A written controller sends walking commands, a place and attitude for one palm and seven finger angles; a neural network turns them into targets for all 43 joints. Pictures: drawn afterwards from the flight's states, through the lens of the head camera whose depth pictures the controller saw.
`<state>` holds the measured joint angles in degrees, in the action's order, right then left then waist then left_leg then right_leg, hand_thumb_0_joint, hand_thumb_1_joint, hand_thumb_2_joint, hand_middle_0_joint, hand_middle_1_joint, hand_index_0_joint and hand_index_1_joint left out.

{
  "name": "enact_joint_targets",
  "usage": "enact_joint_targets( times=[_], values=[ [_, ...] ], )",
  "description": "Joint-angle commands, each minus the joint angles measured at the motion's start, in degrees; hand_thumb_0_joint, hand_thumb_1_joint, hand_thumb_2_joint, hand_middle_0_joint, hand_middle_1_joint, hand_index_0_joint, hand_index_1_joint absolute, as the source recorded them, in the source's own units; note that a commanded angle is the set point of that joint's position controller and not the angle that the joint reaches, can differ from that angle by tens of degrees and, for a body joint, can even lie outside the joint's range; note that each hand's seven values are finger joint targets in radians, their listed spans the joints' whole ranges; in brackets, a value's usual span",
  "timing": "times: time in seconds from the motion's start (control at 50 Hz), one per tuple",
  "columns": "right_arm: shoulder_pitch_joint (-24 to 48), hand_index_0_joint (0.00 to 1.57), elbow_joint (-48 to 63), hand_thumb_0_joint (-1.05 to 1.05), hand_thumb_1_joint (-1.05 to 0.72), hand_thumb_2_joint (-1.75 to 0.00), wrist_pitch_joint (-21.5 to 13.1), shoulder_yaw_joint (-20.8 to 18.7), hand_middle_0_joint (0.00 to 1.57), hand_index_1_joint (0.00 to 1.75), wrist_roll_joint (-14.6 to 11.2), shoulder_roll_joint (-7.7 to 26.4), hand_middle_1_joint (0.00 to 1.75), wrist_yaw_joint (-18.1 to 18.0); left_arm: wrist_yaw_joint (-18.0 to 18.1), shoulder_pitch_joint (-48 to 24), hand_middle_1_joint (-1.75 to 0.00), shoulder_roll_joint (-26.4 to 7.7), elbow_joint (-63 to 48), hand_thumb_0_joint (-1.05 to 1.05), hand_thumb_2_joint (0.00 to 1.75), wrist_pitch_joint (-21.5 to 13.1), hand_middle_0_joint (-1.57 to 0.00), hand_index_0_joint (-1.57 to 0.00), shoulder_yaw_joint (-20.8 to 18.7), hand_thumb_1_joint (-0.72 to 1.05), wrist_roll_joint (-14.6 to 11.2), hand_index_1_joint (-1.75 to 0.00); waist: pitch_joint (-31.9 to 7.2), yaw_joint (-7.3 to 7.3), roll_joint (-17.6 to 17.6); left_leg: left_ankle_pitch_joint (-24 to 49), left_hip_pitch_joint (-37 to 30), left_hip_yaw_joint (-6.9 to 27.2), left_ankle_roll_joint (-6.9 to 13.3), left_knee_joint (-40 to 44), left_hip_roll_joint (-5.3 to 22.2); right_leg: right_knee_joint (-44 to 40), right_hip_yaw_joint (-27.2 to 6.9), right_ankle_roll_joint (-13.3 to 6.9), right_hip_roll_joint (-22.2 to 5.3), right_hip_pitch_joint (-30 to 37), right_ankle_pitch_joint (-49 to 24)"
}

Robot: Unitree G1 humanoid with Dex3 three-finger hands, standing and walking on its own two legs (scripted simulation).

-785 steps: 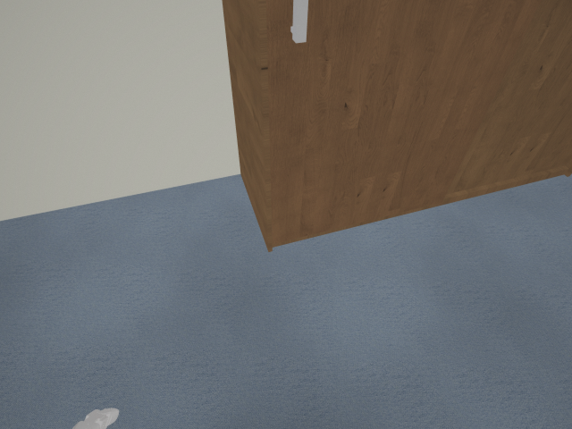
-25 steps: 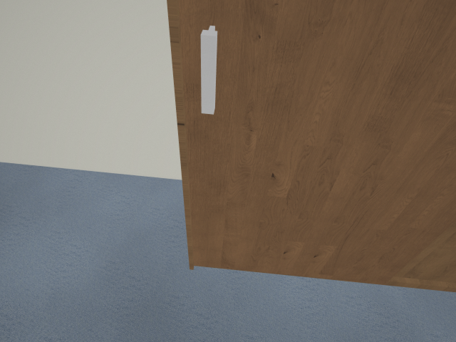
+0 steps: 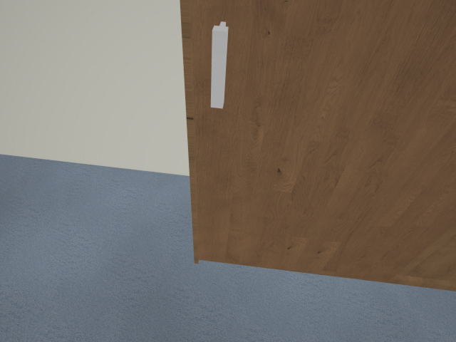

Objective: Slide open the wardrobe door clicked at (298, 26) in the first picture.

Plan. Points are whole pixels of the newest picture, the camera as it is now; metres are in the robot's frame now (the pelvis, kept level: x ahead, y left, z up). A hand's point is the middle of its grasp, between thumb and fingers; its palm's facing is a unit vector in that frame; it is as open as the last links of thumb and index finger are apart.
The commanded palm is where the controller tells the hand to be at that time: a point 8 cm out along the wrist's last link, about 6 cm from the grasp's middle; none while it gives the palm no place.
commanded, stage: look again from close up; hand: left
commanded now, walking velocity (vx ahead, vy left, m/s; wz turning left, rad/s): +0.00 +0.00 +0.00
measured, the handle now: (220, 65) +0.59 +0.08 +0.22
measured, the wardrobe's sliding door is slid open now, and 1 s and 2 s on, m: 0.00 0.00 0.00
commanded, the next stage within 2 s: none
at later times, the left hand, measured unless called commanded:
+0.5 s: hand out of the picture -0.06 +0.21 -0.18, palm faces +0.00 -0.98 -0.19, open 7.4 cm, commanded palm none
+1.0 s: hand out of the picture -0.06 +0.22 -0.18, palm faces -0.03 -0.99 -0.12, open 7.4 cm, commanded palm none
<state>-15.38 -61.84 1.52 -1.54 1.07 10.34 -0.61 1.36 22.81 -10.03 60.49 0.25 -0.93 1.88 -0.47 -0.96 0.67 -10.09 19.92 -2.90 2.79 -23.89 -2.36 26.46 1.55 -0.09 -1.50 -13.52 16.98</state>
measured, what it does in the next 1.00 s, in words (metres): steps on the spot: right foot, then left foot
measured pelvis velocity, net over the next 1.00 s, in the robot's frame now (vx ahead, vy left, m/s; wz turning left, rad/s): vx -0.05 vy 0.08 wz -0.08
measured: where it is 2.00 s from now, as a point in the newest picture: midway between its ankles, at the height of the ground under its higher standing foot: outside the picture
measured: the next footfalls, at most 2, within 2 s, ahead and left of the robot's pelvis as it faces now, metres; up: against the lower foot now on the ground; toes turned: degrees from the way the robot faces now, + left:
right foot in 0.50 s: -0.07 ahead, -0.06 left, +0.00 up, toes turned -7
left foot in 0.66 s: +0.04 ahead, +0.13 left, +0.00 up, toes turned -1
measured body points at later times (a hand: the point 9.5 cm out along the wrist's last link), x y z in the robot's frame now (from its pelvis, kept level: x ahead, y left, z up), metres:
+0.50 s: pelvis -0.03 +0.04 +0.00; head -0.05 +0.05 +0.45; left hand -0.06 +0.27 -0.16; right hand -0.05 -0.18 -0.16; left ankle +0.07 +0.07 -0.74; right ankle -0.11 -0.05 -0.74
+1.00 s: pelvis -0.05 +0.08 +0.00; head -0.04 +0.09 +0.45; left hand -0.06 +0.27 -0.17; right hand -0.09 -0.13 -0.15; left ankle +0.00 +0.13 -0.74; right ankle -0.11 -0.05 -0.74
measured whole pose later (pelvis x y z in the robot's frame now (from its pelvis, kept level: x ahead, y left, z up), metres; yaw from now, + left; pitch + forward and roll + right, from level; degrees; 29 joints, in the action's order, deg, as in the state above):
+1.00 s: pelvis -0.05 +0.08 +0.00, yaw -4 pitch +0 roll +0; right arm -18.2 -64.9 -0.5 -0.1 0.7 6.0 -2.2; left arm 2.3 19.9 -5.9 62.4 -0.5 0.1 1.2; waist 0.5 -0.3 2.1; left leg -6.8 14.2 -5.4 5.3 -20.0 -4.2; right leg 23.6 1.9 1.5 -2.9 -7.0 17.0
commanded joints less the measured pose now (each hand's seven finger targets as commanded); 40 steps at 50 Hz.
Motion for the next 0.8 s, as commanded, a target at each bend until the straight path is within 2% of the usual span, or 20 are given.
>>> enact_joint_targets(
  times=[0.0, 0.04, 0.08, 0.1, 0.12, 0.14, 0.18, 0.22, 0.26, 0.34, 0.42, 0.46, 0.48, 0.5, 0.54, 0.58, 0.62, 0.68, 0.72, 0.78],
  values=[
    [-3.89, 0.2, 2.13, 0.0, -0.9, -0.9, 0.08, -1.95, 0.2, 0.3, -0.06, 5.73, 0.3, -0.53, 0.36, 2.35, -0.3, -7.94, -1.63, 0.0, 0.9, 0.24, -0.2, -0.2, -2.19, 0.9, -0.27, -0.3, 3.26, 2.3, 8.52, -10.19, -9.55, 2.47, -2.95, -9.15, 1.27, -15.32, -8.33, -4.7, -7.74, -15.47, 21.35],
    [-9.94, 0.2, 0.4, 0.0, -0.9, -0.9, 0.51, -2.66, 0.2, 0.3, 0.08, 5.3, 0.3, -0.46, 0.99, -8.43, -0.3, -9.58, -4.78, 0.0, 0.9, 0.4, -0.2, -0.2, -3.03, 0.9, -0.16, -0.3, 3.78, 6.59, 11.59, -7.19, -15.09, 1.1, -2.6, -22.52, 0.97, -18.24, -9.56, -5.92, -11.56, -24.39, 22.64],
    [-12.64, 0.2, -0.27, 0.0, -0.9, -0.9, -0.28, -2.59, 0.2, 0.3, -0.38, 5.25, 0.3, -0.27, 1.3, -12.62, -0.3, -10.17, -6.38, 0.0, 0.9, 0.04, -0.2, -0.2, -3.41, 0.9, -0.22, -0.3, 4.42, 7.72, 9.18, -7.88, -16.53, 3.58, -1.97, -17.41, 3.66, -14.16, -7.51, -4.78, -10.36, -24.75, 19.45],
    [-12.18, 0.2, 0.35, 0.0, -0.9, -0.9, -1.56, -1.92, 0.2, 0.3, -0.56, 5.31, 0.3, -0.09, 1.25, -11.33, -0.3, -8.96, -6.08, 0.0, 0.9, 0.02, -0.2, -0.2, -2.88, 0.9, -0.36, -0.3, 8.41, 6.72, 2.2, -10.25, -12.81, 6.22, -1.8, -5.3, 5.6, -5.95, -6.22, -3.94, -7.68, -22.5, 16.52],
    [-9.96, 0.2, 1.17, 0.0, -0.9, -0.9, -2.66, -1.92, 0.2, 0.3, -0.17, 7.5, 0.3, -0.35, 0.84, -5.84, -0.3, -6.4, -4.95, 0.0, 0.9, 0.27, -0.2, -0.2, -2.21, 0.9, -0.91, -0.3, 9.95, 3.68, -11.76, -20.68, -4.91, 16.96, -1.58, 9.08, 10.66, 5.23, -2.97, -2.17, -1.82, -17.64, 12.38],
    [-6.92, 0.2, 2.7, 0.0, -0.9, -0.9, -3.02, -2.06, 0.2, 0.3, 0.07, 9.9, 0.3, -0.98, 0.67, -2.49, -0.3, -4.96, -4.18, 0.0, 0.9, 0.41, -0.2, -0.2, -2.1, 0.9, -1.1, -0.3, 12.54, 1.47, -18.3, -30.13, 4.99, 26.03, -0.86, 18.66, 16.06, 12.37, -0.68, -0.92, 1.32, -11.74, 8.83],
    [0.29, 0.2, 4.07, 0.0, -0.9, -0.9, -2.64, -1.72, 0.2, 0.3, 0.19, 9.42, 0.3, -1.3, 0.41, 3.07, -0.3, -4.04, -0.92, 0.0, 0.9, 1.71, -0.2, -0.2, -2.47, 0.9, 0.13, -0.3, 9.64, -2.54, -17.26, -39.09, 16.3, 26.15, 1.44, 23.36, 17.15, 26.45, -3.1, -1.53, 1.2, -2.29, 6.38],
    [1.28, 0.2, 4.66, 0.0, -0.9, -0.9, -2.75, -1.21, 0.2, 0.3, 0.06, 8.27, 0.3, -1.38, 0.29, 4.57, -0.3, -4.02, 0.24, 0.0, 0.9, 2.24, -0.2, -0.2, -2.68, 0.9, 0.13, -0.3, 8.21, -3.01, -8.28, -32.31, 14.82, 21.92, 0.41, 22.79, 15.72, 32.7, -4.04, -1.16, 1.35, -3.66, 3.58],
    [0.45, 0.2, 4.23, 0.0, -0.9, -0.9, -2.65, -1.06, 0.2, 0.3, 0.03, 6.53, 0.3, -1.33, 0.42, 6.26, -0.3, -1.62, 1.02, 0.0, 0.9, 2.16, -0.2, -0.2, -2.09, 0.9, -0.11, -0.3, 5.78, -2.61, -4.4, -25.46, 8.49, 16.08, -0.67, 21.11, 13.47, 31.77, -2.11, -0.62, 1.46, -4.92, 2.57],
    [-3.79, 0.2, 2.42, 0.0, -0.9, -0.9, -1.75, -1.52, 0.2, 0.3, 0.18, 5.76, 0.3, -1.49, 0.52, 7.87, -0.3, -1.36, 0.67, 0.0, 0.9, 2.07, -0.2, -0.2, -1.7, 0.9, -0.49, -0.3, 0.34, -0.42, -7.67, -19.96, -6.38, 14.21, -2.52, 21.76, 12.88, 15.49, 2.31, -1.42, 1.98, -2.44, 9.66],
    [-6.73, 0.2, 1.09, 0.0, -0.9, -0.9, -0.77, -2.5, 0.2, 0.3, 0.32, 7.41, 0.3, -1.1, 0.89, 12.59, -0.3, -1.98, 2.02, 0.0, 0.9, 1.93, -0.2, -0.2, -2.12, 0.9, -0.84, -0.3, 3.36, -0.65, -3.39, -14.54, -6.1, 11.04, -7.53, 22.44, 10.27, -9.31, 4.49, -3.26, 3.58, 8.21, 5.97],
    [-6.75, 0.2, 0.59, 0.0, -0.9, -0.9, -0.36, -2.06, 0.2, 0.3, -0.53, 4.44, 0.3, -0.93, 1.59, 13.62, -0.3, -3.6, 2.2, 0.0, 0.9, 1.38, -0.2, -0.2, -2.37, 0.9, -0.51, -0.3, 4.0, -0.36, 3.22, -7.01, -4.32, 2.91, -11.35, 12.04, 4.52, -15.15, -1.98, -5.76, -2.71, 10.06, 2.96],
    [-7.35, 0.2, 0.44, 0.0, -0.9, -0.9, -0.2, -1.79, 0.2, 0.3, -0.74, 2.11, 0.3, -0.96, 1.99, 9.25, -0.3, -5.39, 0.89, 0.0, 0.9, 0.91, -0.2, -0.2, -2.5, 0.9, -0.17, -0.3, 3.93, 1.53, 9.22, -5.52, -8.06, 0.62, -7.74, -0.72, 2.35, -18.25, -8.75, -8.1, -9.93, 1.47, 7.91],
    [-7.33, 0.2, 0.85, 0.0, -0.9, -0.9, -0.07, -1.83, 0.2, 0.3, -0.32, 1.86, 0.3, -0.72, 2.0, 2.62, -0.3, -6.94, -1.12, 0.0, 0.9, 0.69, -0.2, -0.2, -2.56, 0.9, -0.05, -0.3, 6.84, 3.0, 10.44, -5.19, -10.6, 2.0, -5.13, -10.92, 1.59, -21.08, -10.89, -11.17, -14.56, -8.78, 12.3],
    [-6.92, 0.2, 0.78, 0.0, -0.9, -0.9, 0.07, -1.87, 0.2, 0.3, -0.44, 2.75, 0.3, -0.07, 2.06, -6.05, -0.3, -4.02, -3.37, 0.0, 0.9, -0.95, -0.2, -0.2, -1.58, 0.9, -0.6, -0.3, 10.46, 4.61, 10.22, -4.71, -7.27, 4.7, -2.58, -19.6, 3.55, -20.05, -8.5, -9.95, -12.69, -13.55, 8.61],
    [-6.71, 0.2, 1.34, 0.0, -0.9, -0.9, -0.3, -1.15, 0.2, 0.3, -0.76, 1.77, 0.3, 0.11, 1.79, -4.79, -0.3, -2.98, -2.72, 0.0, 0.9, -1.63, -0.2, -0.2, -0.78, 0.9, -0.73, -0.3, 12.01, 4.44, 6.94, -4.95, -4.11, 3.65, -2.1, -18.28, 3.94, -17.84, -7.09, -9.16, -11.24, -10.86, 3.65],
    [-6.89, 0.2, 1.04, 0.0, -0.9, -0.9, -1.19, 0.04, 0.2, 0.3, -0.67, -0.69, 0.3, -0.19, 1.58, 0.09, -0.3, -2.36, -0.93, 0.0, 0.9, -1.71, -0.2, -0.2, -0.2, 0.9, -0.69, -0.3, 11.99, 3.15, 4.87, -3.33, -4.82, 1.84, -2.11, -6.39, 4.61, -12.16, -5.78, -7.63, -9.97, -6.36, -3.03],
    [-7.97, 0.2, -0.62, 0.0, -0.9, -0.9, -2.98, 0.62, 0.2, 0.3, -0.6, 1.3, 0.3, -1.45, 1.3, 7.17, -0.3, 0.02, 1.41, 0.0, 0.9, -1.2, -0.2, -0.2, 0.36, 0.9, -1.15, -0.3, 7.69, -0.16, -5.61, 12.67, -9.08, 7.77, -0.31, 1.62, 9.49, -4.71, -2.92, -3.01, -3.88, -1.1, -6.41],
    [-7.39, 0.2, -1.12, 0.0, -0.9, -0.9, -3.23, 1.24, 0.2, 0.3, -0.52, 1.71, 0.3, -1.86, 1.21, 7.49, -0.3, -0.58, 2.84, 0.0, 0.9, -0.47, -0.2, -0.2, 0.37, 0.9, -1.49, -0.3, 5.57, -0.49, -8.14, 6.25, -6.59, 12.65, 1.1, 7.98, 11.0, -3.35, -0.84, -1.61, -3.35, 2.82, -2.91],
    [-6.12, 0.2, -0.48, 0.0, -0.9, -0.9, -3.19, 0.46, 0.2, 0.3, -0.74, 3.34, 0.3, -1.97, 1.1, 7.5, -0.3, -0.63, 2.79, 0.0, 0.9, -0.17, -0.2, -0.2, 0.37, 0.9, -0.99, -0.3, 4.59, -0.92, -5.25, -3.86, -5.93, 15.24, 1.18, 12.06, 11.91, -2.94, -0.92, -1.27, -2.84, 3.58, -1.74]
  ],
)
